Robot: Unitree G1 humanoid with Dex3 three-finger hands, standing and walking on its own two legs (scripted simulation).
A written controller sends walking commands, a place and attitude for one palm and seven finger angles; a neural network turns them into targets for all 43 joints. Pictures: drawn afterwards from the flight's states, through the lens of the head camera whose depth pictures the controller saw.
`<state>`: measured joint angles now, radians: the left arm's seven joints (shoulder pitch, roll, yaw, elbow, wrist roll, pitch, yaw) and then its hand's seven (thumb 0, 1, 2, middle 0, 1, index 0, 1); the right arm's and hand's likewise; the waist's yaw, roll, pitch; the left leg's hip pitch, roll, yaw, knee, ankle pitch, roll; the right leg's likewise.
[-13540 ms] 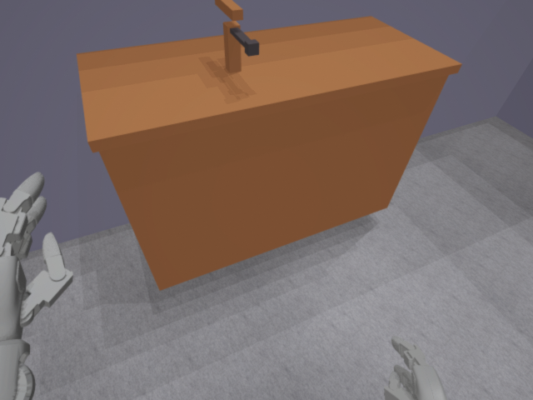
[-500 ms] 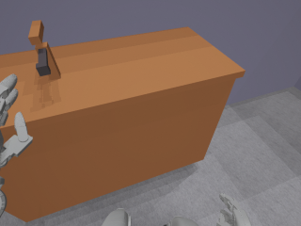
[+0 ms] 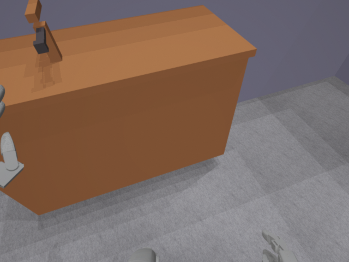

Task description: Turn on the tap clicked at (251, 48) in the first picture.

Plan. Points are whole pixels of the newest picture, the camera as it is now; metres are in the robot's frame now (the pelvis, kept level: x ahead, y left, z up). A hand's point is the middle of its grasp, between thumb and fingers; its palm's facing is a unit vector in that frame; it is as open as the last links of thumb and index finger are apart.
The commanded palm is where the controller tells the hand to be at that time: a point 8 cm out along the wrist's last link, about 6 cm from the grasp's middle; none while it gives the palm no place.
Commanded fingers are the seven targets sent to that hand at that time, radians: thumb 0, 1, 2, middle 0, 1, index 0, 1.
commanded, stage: shuffle to correct the standing spot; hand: left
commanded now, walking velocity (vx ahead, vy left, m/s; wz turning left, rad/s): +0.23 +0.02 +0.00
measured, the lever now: (41, 46) +0.61 +0.42 +0.19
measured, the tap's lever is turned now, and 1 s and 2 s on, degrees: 4 4 4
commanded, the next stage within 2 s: none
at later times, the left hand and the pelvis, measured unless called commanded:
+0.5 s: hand (43, 198) +0.17 +0.19 +0.21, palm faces +0.43 -0.72 -0.54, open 7.4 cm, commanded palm +0.11 +0.23 +0.20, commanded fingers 0.00 0.90 0.90 -0.20 -0.30 -0.20 -0.30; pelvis -0.04 -0.06 -0.01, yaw +3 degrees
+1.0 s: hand (72, 162) +0.23 +0.18 +0.19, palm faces +0.42 -0.80 -0.43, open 7.4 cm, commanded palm +0.17 +0.22 +0.20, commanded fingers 0.00 0.90 0.90 -0.20 -0.30 -0.20 -0.30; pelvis +0.02 -0.06 +0.01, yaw +1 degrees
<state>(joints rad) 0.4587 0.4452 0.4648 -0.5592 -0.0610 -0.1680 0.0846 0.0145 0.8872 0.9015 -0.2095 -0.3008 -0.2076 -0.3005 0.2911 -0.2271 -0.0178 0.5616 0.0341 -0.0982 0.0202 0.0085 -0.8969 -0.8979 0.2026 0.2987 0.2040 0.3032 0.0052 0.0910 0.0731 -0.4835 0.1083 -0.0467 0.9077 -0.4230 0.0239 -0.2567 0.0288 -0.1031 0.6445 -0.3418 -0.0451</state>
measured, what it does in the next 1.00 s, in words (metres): steps on the spot: left foot, then left foot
